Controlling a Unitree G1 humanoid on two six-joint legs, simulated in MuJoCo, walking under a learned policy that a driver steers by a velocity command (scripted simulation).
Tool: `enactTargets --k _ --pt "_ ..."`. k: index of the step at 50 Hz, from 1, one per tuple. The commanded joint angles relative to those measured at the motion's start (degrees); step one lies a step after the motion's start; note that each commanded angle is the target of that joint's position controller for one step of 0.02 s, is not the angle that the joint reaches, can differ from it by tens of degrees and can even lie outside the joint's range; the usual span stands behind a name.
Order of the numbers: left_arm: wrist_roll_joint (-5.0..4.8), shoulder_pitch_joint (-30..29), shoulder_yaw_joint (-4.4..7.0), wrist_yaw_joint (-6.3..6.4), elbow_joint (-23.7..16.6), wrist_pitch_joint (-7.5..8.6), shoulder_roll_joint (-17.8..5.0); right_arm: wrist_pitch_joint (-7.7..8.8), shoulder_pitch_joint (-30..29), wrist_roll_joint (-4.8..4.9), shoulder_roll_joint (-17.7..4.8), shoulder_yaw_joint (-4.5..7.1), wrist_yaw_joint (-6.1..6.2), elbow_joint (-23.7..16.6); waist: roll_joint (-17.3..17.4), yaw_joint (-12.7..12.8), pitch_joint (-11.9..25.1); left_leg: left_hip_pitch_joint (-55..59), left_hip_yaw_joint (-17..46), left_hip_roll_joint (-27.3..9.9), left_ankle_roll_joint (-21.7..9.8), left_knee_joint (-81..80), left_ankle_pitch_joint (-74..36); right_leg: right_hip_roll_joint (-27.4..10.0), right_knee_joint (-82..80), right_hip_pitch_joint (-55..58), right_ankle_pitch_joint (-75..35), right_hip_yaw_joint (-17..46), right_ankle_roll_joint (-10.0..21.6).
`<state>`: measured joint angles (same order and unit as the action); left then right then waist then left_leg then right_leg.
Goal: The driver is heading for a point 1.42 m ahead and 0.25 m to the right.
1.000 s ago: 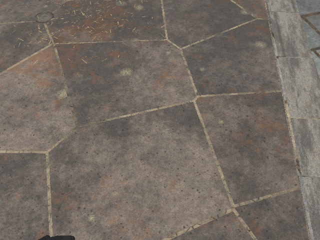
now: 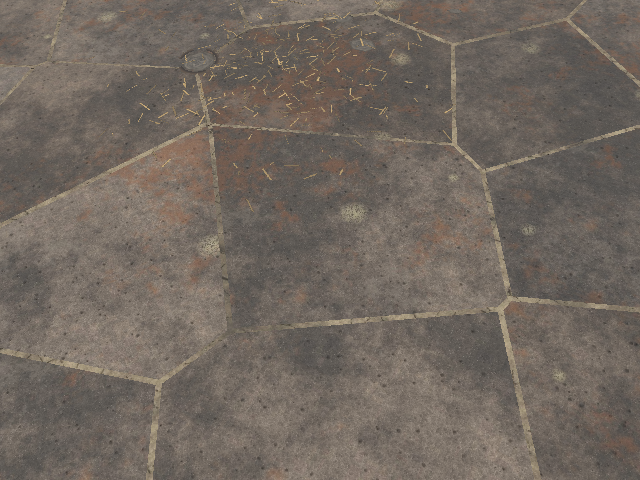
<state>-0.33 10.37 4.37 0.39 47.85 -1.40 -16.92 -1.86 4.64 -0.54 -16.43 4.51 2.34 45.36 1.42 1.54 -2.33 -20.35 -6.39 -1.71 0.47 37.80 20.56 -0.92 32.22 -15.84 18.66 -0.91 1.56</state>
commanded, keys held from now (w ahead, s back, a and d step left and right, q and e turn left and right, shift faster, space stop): e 0.44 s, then no key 0.56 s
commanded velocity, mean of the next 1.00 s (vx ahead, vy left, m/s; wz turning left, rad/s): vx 0.01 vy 0.00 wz -0.36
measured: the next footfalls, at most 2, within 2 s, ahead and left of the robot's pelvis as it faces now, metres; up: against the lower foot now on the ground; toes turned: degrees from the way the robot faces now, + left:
left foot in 0.42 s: +0.11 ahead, +0.12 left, +0.00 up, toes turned -21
right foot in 0.76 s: +0.00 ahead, -0.12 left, +0.00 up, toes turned -19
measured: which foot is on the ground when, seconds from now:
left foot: up 0.00-0.40, down 0.42-1.00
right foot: down 0.00-0.42, up 0.44-0.74, down 0.76-1.00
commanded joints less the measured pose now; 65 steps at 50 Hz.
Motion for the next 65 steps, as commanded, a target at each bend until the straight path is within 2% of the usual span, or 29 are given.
enactTargets --k 1,2,3,4,6,10,15,17,19,20,21,22,23,24,25,26,28,33,35,37,38,39,40,41,42,44,46,53,65 --pt "2.08 4.75 2.91 0.15 -3.59 1.78 -13.01 1.55 -5.79 -0.10 -5.24 1.60 -0.17 -6.23 -10.42 2.19 8.40 -17.89 8.59 3.53 2.20 25.45 16.09 -19.48 -11.58 15.91 -45.11 25.55 17.82" --pt "1.22 1.79 2.92 0.41 -3.99 2.47 -12.06 1.45 -4.27 0.66 -5.42 1.90 -0.08 -5.17 -8.02 0.28 7.73 -19.40 9.75 2.44 2.13 26.69 11.59 -16.13 -10.29 16.72 -43.84 21.37 14.51" --pt "0.00 -0.07 2.65 0.67 -4.49 2.56 -10.69 1.29 -2.86 0.52 -5.66 2.10 0.25 -4.09 -6.68 -0.47 7.55 -19.82 10.11 1.73 2.51 25.58 8.79 -14.42 -9.96 16.60 -42.71 19.23 12.20" --pt "-0.78 -0.99 2.36 1.11 -4.79 2.40 -9.79 1.20 -2.99 0.30 -6.19 2.29 0.55 -4.07 -7.28 -0.93 7.51 -18.72 10.55 1.29 3.00 24.75 6.25 -13.63 -9.96 15.89 -42.71 18.56 11.38" --pt "-0.71 -0.39 2.29 1.61 -4.93 1.68 -9.58 1.45 -2.72 0.65 -5.05 2.06 0.48 -4.13 -7.84 -1.25 8.33 -16.33 9.88 2.48 3.93 22.82 2.87 -11.92 -9.96 15.20 -43.57 17.74 11.45" --pt "-0.69 -0.07 2.87 2.21 -5.52 0.70 -10.95 1.89 -4.31 0.97 -4.10 1.58 0.14 -4.30 -8.82 -0.22 7.98 -12.63 10.16 3.18 4.92 11.39 -0.50 -10.38 -9.59 14.42 -38.22 18.94 10.95" --pt "-0.54 -2.54 3.04 1.71 -6.84 -0.16 -11.60 2.40 -3.64 1.27 -5.52 1.78 -0.69 -4.04 -10.98 0.01 7.06 -4.62 10.77 4.38 4.62 2.66 -0.58 -9.47 -9.03 9.07 -32.79 23.83 10.86" --pt "-0.72 -3.77 2.90 1.64 -7.42 -0.44 -11.39 2.96 -2.29 1.39 -6.07 1.94 -1.15 -3.80 -11.74 -0.48 6.90 -1.74 10.88 4.75 3.94 -2.34 -1.05 -8.78 -7.92 8.67 -31.53 26.45 10.16" --pt "-1.28 -6.04 2.53 1.99 -8.37 -0.84 -10.80 3.67 1.40 1.42 -6.34 2.24 -1.68 -2.67 -11.64 -3.01 6.94 5.14 9.93 4.75 2.65 -14.15 -9.43 -6.25 -5.60 6.87 -26.61 27.50 7.58" --pt "-1.16 -5.53 2.11 2.25 -8.72 -0.90 -9.54 3.84 3.01 1.09 -7.73 2.71 -1.69 -2.08 -9.82 -3.25 7.38 10.98 11.51 1.68 1.28 -18.35 -16.09 -3.92 -3.24 3.50 -19.61 26.55 5.20" --pt "-0.09 -2.56 1.18 2.12 -8.88 -0.75 -6.28 3.63 4.30 -0.05 -11.64 3.41 -1.27 -2.43 1.39 -1.60 10.12 18.80 22.09 -10.18 -2.97 -18.94 -26.21 1.53 7.97 -3.31 -3.48 19.88 1.99" --pt "-0.58 -0.18 1.41 1.99 -10.05 -0.26 -6.29 3.24 3.52 -1.77 -13.97 3.63 -1.37 -2.35 14.47 0.71 8.07 19.55 35.89 -20.19 -13.66 -19.55 -37.88 9.67 18.31 -15.09 20.94 12.18 -1.18" --pt "-0.05 1.09 2.63 1.85 -9.01 0.21 -11.15 3.48 2.47 -1.72 -11.20 2.82 -1.38 -3.37 10.82 0.12 8.02 16.85 37.21 -23.45 -18.37 -20.06 -35.71 5.07 30.80 -16.40 20.99 11.95 -3.24" --pt "-0.69 0.74 3.61 1.74 -7.85 0.05 -13.28 3.60 0.09 -1.24 -8.08 1.90 -1.19 -4.06 6.76 0.41 6.30 14.36 30.65 -19.39 -16.50 -19.63 -31.73 3.99 35.24 -15.97 16.61 11.52 -3.89" --pt "-0.64 1.14 3.62 1.99 -6.78 -0.53 -12.01 3.44 -1.83 -0.50 -7.07 1.54 -1.09 -4.25 4.95 1.00 4.93 13.00 25.33 -15.18 -13.66 -19.40 -26.57 3.56 36.27 -15.75 13.16 10.77 -4.76" --pt "-0.38 0.61 3.34 2.17 -6.76 -0.99 -10.82 3.31 -2.28 0.35 -6.51 1.22 -0.95 -4.09 5.38 0.33 3.81 12.56 23.00 -13.56 -12.73 -19.64 -24.81 3.49 36.74 -16.40 10.45 10.67 -5.54" --pt "-0.65 -0.80 2.30 1.86 -7.56 -1.05 -7.77 2.89 -0.51 0.34 -6.85 0.92 -0.57 -2.97 6.63 -0.72 3.25 11.98 18.56 -11.02 -12.89 -20.20 -26.63 3.86 33.10 -14.71 7.59 8.42 -6.43" --pt "-0.21 -3.86 0.09 1.20 -8.90 -0.41 -4.44 2.12 1.16 0.42 -8.98 1.12 -0.53 -1.31 9.50 -3.05 6.04 14.19 15.40 -11.20 -13.25 -18.97 -29.89 0.77 11.14 -4.64 6.78 3.08 -6.56" --pt "-0.41 -2.27 0.35 0.88 -7.97 -0.38 -5.54 1.78 2.07 0.96 -9.85 1.11 -0.89 -0.55 9.44 -2.81 6.13 13.60 15.67 -11.33 -12.88 -17.57 -30.17 1.46 2.63 0.04 2.12 1.03 -5.86" --pt "-0.05 1.16 0.55 0.51 -6.06 -0.41 -5.80 1.74 2.65 1.78 -8.65 0.43 -1.15 0.33 7.56 -0.75 5.38 10.21 14.46 -9.80 -9.83 -15.21 -26.83 2.25 -12.27 8.44 -9.52 -0.02 -3.31" --pt "0.37 1.25 0.80 0.75 -6.40 -0.54 -7.83 2.29 5.02 1.31 -7.24 -0.21 -1.49 1.19 4.14 -1.29 6.23 6.08 13.31 -8.38 -5.91 -13.46 -21.66 -1.31 -13.83 14.64 -16.69 4.91 -1.40" --pt "0.99 2.08 1.42 1.41 -7.06 -0.88 -12.11 3.05 6.63 -1.06 -4.32 -1.27 -2.15 0.53 -8.38 -3.62 9.32 1.14 8.10 -3.55 -1.36 -5.48 -8.40 -11.64 -11.50 19.96 -32.63 15.93 2.45" --pt "1.81 -1.30 0.25 0.74 -6.69 -0.46 -8.89 3.12 4.66 -0.64 -3.09 -1.57 -1.79 0.03 -13.84 -3.96 8.06 3.90 7.00 -1.29 1.01 -8.48 2.47 -15.06 -12.34 9.66 -26.57 18.32 8.97" --pt "1.76 -5.10 -0.57 0.13 -7.80 0.30 -5.71 2.87 3.27 -0.55 -5.66 -1.20 -1.48 0.60 -9.97 -3.86 5.34 6.88 7.03 -1.64 2.09 -9.37 -1.57 -11.54 -13.32 6.81 -17.86 15.94 8.54" --pt "1.90 -4.90 -0.83 -0.04 -6.81 0.93 -4.70 2.80 2.25 -0.69 -5.60 -1.22 -1.43 0.95 -9.66 -3.50 4.94 7.68 7.05 -1.33 2.24 -11.23 -7.35 -8.26 -13.00 6.77 -11.97 13.53 5.69" --pt "1.55 -3.55 -0.56 -0.21 -5.68 1.82 -6.30 2.11 3.37 -0.56 -7.15 -0.91 -0.87 2.23 -9.12 -2.81 2.56 9.08 7.34 -1.78 2.55 -12.05 -12.03 -5.80 -13.34 4.32 -9.23 12.05 2.92" --pt "1.38 -1.99 -1.01 -0.05 -4.39 2.11 -5.52 2.26 4.07 -0.18 -6.67 -1.05 -0.96 3.42 -6.88 -2.92 1.84 10.04 7.35 -1.89 2.33 -12.84 -13.20 -4.49 -12.40 4.21 -10.73 10.68 1.69" --pt "0.92 -1.86 -1.18 0.31 -2.01 1.79 -5.05 2.54 4.63 0.06 -6.56 -1.11 -0.81 7.43 -2.54 -2.38 2.52 11.04 7.21 -2.03 2.55 -14.27 -15.91 -2.96 -10.36 6.31 -16.75 8.61 1.80" --pt "0.70 -0.94 -1.38 0.52 3.08 1.62 -4.76 2.22 5.48 0.30 -6.71 -1.39 -0.03 11.87 -1.91 -2.53 2.51 11.90 6.75 -1.84 2.09 -14.22 -16.39 -1.19 -9.75 5.96 -17.44 6.24 1.11"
